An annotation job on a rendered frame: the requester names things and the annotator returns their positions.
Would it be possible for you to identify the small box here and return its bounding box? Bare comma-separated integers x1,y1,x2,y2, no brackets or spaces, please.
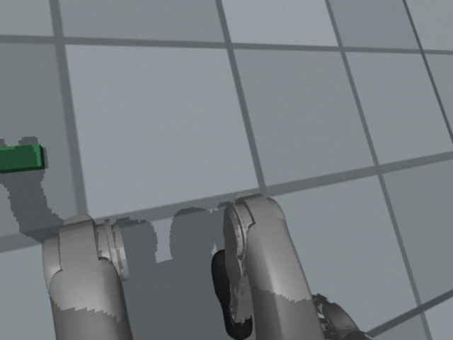
0,144,45,174

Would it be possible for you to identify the right robot foot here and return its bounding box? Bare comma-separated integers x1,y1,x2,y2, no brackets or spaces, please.
211,249,253,340

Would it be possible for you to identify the right robot hand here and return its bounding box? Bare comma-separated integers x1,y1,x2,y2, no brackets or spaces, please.
312,294,360,340

